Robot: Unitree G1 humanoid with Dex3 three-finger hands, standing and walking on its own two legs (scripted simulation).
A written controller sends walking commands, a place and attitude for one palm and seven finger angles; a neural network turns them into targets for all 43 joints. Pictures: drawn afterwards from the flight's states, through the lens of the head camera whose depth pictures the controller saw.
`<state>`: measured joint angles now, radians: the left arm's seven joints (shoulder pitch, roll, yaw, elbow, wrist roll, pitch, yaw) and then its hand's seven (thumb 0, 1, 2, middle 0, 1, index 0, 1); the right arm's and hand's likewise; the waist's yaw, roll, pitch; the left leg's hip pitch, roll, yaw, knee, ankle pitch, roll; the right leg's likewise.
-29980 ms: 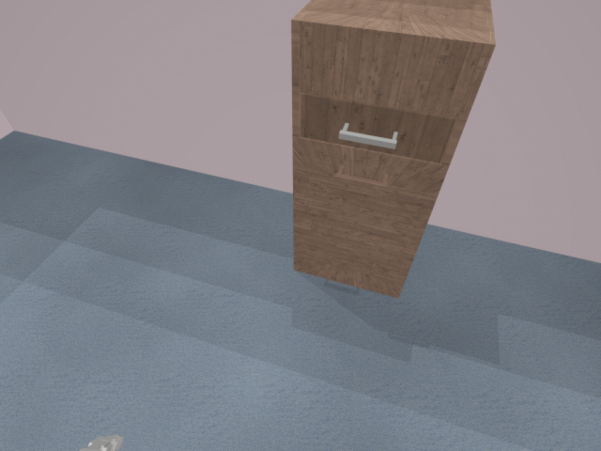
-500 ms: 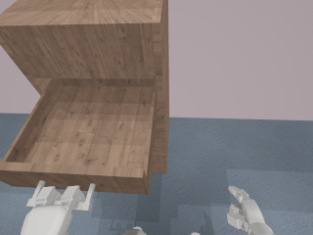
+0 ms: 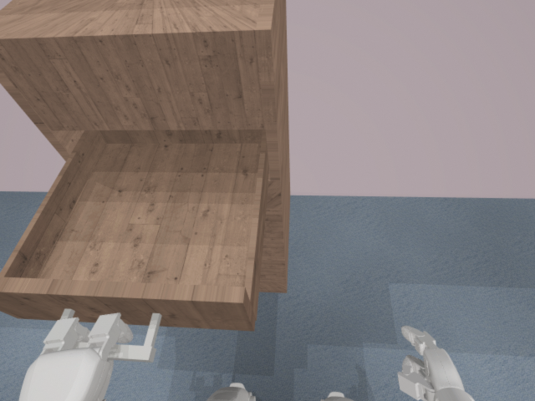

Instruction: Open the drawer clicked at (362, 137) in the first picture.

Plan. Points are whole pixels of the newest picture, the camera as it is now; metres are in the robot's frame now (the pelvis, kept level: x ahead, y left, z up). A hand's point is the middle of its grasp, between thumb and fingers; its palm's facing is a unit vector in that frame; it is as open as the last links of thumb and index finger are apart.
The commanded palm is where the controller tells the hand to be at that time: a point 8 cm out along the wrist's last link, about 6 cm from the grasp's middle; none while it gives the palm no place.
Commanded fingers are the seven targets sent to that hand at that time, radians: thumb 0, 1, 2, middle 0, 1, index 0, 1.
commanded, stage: open the thumb to release the handle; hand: left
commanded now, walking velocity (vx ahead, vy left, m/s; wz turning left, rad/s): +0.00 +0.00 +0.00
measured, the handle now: (104, 335) +0.20 +0.25 +0.02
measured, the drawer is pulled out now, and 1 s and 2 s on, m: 0.30 0.30 0.30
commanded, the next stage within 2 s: lift the hand off the handle in 0.28 s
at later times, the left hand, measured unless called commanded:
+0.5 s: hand (95, 387) +0.14 +0.25 +0.00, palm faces -0.04 -0.11 -0.99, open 13.7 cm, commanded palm +0.12 +0.24 +0.05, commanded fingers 0.00 -0.50 0.30 -0.30 -1.20 -0.30 -1.20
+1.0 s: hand (89, 370) +0.16 +0.24 +0.03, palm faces -0.01 -0.11 -0.99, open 13.6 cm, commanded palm +0.13 +0.24 +0.09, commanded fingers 0.00 -0.50 0.30 -0.30 -1.20 -0.30 -1.20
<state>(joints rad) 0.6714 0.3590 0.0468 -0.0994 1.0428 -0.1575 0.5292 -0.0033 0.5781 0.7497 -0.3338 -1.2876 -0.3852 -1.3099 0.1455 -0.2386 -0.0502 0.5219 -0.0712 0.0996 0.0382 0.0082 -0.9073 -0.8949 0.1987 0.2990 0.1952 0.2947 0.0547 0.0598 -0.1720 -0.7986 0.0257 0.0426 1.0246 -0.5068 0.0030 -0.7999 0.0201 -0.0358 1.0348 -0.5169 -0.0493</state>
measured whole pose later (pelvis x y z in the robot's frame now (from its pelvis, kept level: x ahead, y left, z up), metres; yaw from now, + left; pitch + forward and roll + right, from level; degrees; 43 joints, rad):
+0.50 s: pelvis -0.01 +0.01 +0.00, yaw +0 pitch +15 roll +0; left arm 0.63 0.34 -0.01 -0.09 1.06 -0.12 0.52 -0.01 -0.47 0.31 -0.28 -1.20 -0.32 -1.20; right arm 0.16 -0.24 -0.02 0.48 -0.06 0.10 0.05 0.01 -0.91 -0.89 0.20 0.30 0.20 0.29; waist 0.06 0.06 -0.17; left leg -0.79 0.02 0.03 1.03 -0.50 0.02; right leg -0.78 0.01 -0.04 1.02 -0.50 -0.04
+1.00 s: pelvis +0.00 +0.01 +0.02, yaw +0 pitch +12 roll +0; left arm 0.63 0.38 -0.05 -0.18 1.02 -0.06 0.46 -0.01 -0.49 0.30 -0.32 -1.20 -0.36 -1.22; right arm 0.18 -0.24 -0.01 0.49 -0.05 0.09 0.03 0.01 -0.91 -0.89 0.20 0.30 0.20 0.29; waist 0.05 0.08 -0.16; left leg -0.68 0.02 0.04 0.94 -0.47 0.02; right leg -0.67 0.02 -0.03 0.93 -0.47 -0.03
